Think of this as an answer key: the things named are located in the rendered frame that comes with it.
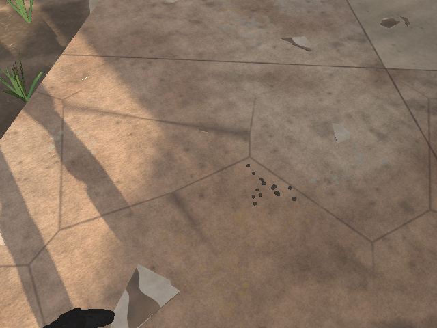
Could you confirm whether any left robot hand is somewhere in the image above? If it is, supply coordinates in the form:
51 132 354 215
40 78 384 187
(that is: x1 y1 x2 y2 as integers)
43 307 115 328

